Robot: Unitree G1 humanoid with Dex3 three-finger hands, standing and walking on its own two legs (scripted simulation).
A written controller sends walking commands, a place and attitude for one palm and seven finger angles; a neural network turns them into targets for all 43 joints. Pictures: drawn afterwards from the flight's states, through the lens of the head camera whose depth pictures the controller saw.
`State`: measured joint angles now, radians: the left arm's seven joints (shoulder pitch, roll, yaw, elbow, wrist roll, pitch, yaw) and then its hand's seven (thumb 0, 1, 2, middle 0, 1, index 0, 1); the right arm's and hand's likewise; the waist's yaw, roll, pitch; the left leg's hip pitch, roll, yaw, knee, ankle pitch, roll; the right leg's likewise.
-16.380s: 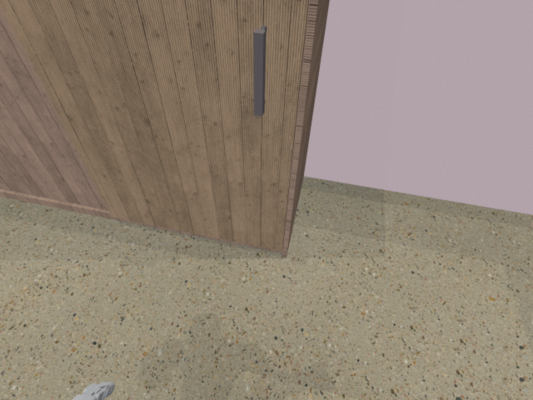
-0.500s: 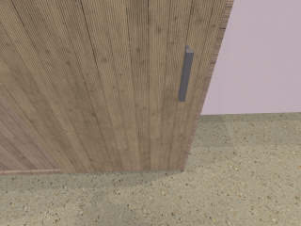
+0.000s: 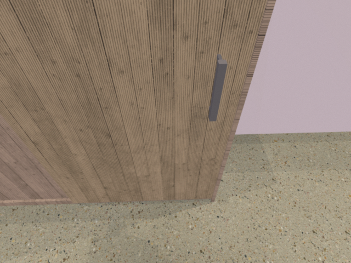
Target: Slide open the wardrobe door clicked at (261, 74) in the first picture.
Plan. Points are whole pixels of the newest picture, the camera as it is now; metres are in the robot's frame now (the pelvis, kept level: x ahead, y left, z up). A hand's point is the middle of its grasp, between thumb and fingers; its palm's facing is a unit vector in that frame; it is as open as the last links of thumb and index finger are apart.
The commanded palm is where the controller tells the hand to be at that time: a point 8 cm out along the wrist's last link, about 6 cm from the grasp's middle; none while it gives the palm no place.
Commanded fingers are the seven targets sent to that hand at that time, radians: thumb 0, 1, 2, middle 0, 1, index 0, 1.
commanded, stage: look again from close up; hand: right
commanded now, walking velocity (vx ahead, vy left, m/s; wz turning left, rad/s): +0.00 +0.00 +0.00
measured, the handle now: (215, 89) +0.59 -0.09 +0.09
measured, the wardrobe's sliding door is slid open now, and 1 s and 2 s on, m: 0.00 0.00 0.00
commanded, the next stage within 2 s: shuffle to correct the standing spot in 1.38 s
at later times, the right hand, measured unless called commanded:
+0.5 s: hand out of the picture -0.02 -0.15 -0.18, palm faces +0.03 +0.99 -0.15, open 7.4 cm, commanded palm none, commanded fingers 0.00 -0.90 -0.90 0.20 0.30 0.20 0.30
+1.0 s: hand out of the picture -0.01 -0.16 -0.18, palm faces +0.03 +0.98 -0.18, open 7.4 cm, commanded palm none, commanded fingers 0.00 -0.90 -0.90 0.20 0.30 0.20 0.30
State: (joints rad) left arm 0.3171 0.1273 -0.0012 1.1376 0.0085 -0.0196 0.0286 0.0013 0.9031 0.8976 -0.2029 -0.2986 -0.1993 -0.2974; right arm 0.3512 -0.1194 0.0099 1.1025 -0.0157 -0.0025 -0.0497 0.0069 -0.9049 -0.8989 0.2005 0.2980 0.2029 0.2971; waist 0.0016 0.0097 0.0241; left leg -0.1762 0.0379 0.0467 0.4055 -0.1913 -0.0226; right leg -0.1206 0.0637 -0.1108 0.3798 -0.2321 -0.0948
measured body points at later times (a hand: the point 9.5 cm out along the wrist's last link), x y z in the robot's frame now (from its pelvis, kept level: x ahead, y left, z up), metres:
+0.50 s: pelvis +0.00 +0.00 +0.00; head +0.00 -0.01 +0.45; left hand -0.02 +0.22 -0.16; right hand -0.02 -0.20 -0.17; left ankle +0.02 +0.13 -0.74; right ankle -0.01 -0.05 -0.74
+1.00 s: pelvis +0.01 +0.01 +0.00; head +0.01 +0.00 +0.45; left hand +0.00 +0.23 -0.16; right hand -0.01 -0.21 -0.16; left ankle +0.02 +0.13 -0.74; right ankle -0.01 -0.05 -0.74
